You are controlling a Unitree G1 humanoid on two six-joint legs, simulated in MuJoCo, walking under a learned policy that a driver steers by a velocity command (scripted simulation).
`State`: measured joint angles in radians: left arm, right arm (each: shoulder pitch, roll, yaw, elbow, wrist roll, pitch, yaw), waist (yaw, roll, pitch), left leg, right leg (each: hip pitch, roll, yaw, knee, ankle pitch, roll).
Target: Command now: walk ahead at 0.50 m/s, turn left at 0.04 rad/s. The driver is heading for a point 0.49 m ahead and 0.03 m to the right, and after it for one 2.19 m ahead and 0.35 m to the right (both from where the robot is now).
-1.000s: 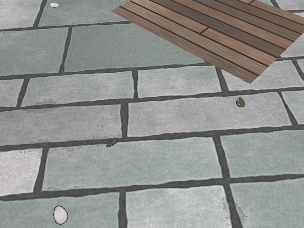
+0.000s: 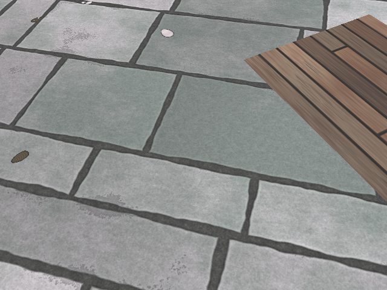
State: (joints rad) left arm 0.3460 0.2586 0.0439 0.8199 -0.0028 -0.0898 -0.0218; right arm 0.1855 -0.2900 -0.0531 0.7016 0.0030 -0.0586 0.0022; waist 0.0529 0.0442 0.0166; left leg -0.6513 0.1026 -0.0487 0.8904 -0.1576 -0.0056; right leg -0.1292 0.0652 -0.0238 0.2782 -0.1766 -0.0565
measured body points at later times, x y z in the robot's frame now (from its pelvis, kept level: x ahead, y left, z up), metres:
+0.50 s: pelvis +0.28 +0.07 +0.00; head +0.29 +0.07 +0.45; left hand +0.42 +0.33 -0.12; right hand +0.32 -0.22 -0.11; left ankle +0.27 +0.15 -0.75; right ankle +0.36 -0.12 -0.67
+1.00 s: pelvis +0.44 +0.01 -0.01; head +0.49 -0.01 +0.43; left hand +0.67 +0.23 -0.11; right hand +0.51 -0.30 -0.13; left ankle +0.53 +0.17 -0.69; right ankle +0.50 -0.08 -0.75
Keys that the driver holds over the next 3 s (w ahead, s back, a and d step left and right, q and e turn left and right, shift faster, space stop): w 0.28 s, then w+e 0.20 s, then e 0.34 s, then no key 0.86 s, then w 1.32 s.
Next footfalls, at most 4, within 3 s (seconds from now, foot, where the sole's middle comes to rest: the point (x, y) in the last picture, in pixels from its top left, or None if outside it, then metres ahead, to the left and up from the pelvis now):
0.24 left None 0.31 0.15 -0.78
0.74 right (245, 274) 0.54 -0.09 -0.78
1.16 left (176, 262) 0.58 0.15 -0.78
2.42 left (222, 168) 1.00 -0.01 -0.78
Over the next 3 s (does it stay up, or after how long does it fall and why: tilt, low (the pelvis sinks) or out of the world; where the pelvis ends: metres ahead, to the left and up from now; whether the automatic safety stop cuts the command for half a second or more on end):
stays up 1.10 -0.18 -0.03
